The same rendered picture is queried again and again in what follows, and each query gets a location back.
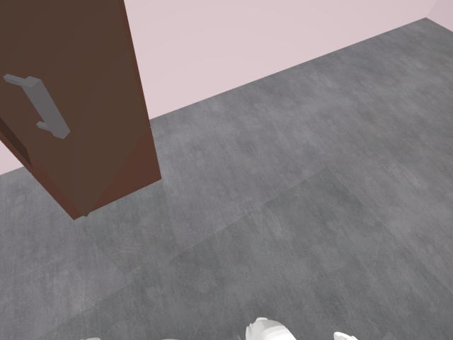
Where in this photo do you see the cupboard door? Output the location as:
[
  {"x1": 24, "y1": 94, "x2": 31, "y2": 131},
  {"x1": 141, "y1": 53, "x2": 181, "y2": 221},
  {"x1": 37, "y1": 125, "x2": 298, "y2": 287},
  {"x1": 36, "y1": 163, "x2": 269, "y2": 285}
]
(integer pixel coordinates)
[{"x1": 0, "y1": 0, "x2": 147, "y2": 217}]

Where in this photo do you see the right robot thigh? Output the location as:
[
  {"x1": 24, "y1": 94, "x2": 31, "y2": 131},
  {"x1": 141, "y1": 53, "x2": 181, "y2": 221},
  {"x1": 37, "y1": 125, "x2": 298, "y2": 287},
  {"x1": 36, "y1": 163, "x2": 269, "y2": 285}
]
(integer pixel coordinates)
[{"x1": 246, "y1": 319, "x2": 296, "y2": 340}]

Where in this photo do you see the handle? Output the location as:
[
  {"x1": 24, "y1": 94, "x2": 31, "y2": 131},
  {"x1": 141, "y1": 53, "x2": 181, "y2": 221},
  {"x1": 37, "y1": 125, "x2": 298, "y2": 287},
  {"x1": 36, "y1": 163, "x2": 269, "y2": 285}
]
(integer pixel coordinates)
[{"x1": 3, "y1": 74, "x2": 71, "y2": 139}]

